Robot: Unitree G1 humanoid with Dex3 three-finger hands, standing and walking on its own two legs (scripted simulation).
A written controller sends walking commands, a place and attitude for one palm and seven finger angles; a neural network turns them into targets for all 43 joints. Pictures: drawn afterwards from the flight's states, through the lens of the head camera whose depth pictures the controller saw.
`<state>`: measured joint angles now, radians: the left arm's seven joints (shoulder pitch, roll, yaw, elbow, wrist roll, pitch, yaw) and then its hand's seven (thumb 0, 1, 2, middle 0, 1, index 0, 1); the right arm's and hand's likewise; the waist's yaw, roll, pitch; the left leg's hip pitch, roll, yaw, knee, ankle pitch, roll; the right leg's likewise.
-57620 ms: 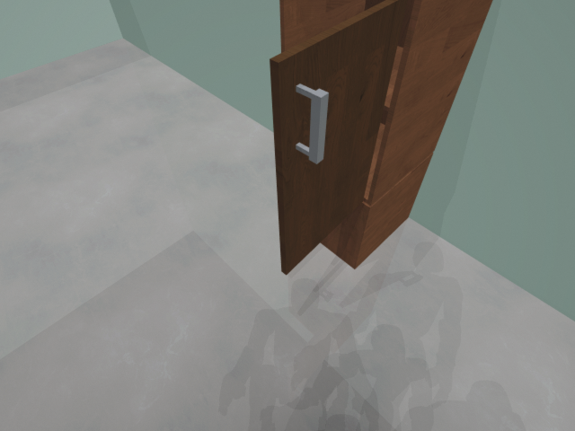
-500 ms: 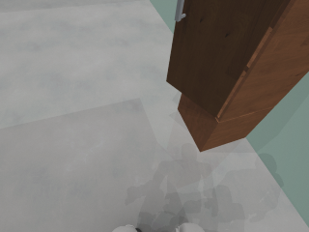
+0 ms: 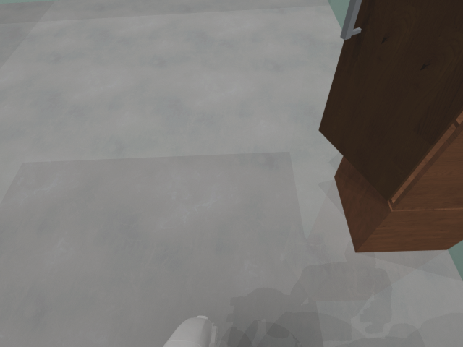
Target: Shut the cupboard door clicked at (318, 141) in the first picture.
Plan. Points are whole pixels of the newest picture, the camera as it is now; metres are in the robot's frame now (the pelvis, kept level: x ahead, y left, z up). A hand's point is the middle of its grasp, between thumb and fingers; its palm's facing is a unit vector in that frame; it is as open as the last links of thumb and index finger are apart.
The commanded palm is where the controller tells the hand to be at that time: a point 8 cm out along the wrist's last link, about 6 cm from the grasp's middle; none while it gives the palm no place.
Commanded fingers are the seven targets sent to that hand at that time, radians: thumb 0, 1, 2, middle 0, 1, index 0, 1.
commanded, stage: walk to a spot facing it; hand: left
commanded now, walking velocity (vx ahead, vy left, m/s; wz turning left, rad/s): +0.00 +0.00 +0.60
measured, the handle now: (358, 9) +0.85 -0.30 +0.13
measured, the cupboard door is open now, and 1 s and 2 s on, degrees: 25 25 25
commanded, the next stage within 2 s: turn to face it in 1.48 s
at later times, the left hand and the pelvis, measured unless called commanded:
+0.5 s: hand out of the picture +0.04 +0.26 -0.17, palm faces +0.34 -0.91 -0.23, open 7.4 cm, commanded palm none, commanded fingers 0.00 0.90 0.90 -0.20 -0.30 -0.20 -0.30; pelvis +0.01 +0.03 +0.00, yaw +18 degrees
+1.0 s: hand out of the picture +0.01 +0.19 -0.17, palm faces +0.64 -0.74 -0.21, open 7.4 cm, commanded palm none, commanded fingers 0.00 0.90 0.90 -0.20 -0.30 -0.20 -0.30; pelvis +0.12 +0.05 +0.00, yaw +39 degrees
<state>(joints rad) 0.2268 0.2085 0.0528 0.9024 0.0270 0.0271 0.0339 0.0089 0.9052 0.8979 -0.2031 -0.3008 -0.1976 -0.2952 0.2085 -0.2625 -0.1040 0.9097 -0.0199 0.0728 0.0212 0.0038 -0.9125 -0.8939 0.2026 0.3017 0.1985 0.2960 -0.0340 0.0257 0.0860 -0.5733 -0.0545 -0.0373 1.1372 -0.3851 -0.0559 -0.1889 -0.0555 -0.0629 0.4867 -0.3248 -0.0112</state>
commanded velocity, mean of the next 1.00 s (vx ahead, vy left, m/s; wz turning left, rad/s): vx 0.20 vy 0.00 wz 0.60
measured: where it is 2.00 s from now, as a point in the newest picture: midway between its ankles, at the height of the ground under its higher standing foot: (146, 301)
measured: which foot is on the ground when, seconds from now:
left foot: up 0.00-0.22, down 0.24-0.68, up 0.70-1.00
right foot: down 0.00-0.24, up 0.26-0.66, down 0.68-1.00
